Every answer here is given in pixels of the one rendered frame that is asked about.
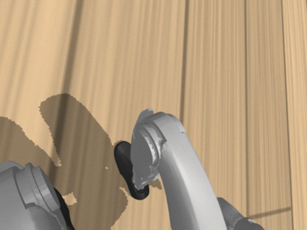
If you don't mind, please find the left robot foot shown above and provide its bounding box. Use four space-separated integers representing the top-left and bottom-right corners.
54 188 75 230

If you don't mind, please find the right robot arm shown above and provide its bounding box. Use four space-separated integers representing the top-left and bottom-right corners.
234 217 265 230

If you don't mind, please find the right robot hand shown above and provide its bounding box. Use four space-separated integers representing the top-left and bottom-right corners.
217 197 244 230

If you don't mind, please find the right robot foot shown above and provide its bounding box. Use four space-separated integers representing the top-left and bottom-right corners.
114 141 149 200

